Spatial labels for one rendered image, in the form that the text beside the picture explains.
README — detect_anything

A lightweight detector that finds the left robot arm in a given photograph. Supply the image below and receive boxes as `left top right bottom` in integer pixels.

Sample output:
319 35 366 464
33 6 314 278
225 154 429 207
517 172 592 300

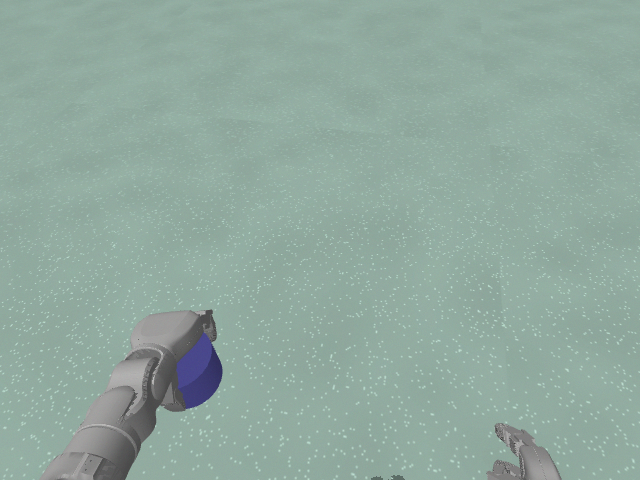
39 343 177 480

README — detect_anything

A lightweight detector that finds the right robot hand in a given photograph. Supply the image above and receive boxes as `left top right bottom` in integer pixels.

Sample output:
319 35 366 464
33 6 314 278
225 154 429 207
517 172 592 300
487 423 562 480

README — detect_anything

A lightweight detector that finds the tin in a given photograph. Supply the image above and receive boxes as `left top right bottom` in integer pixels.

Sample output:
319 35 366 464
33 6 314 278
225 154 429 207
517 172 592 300
176 332 223 409

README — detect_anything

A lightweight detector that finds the left robot hand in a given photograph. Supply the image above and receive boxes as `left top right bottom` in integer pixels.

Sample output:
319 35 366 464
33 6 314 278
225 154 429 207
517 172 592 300
130 310 217 412

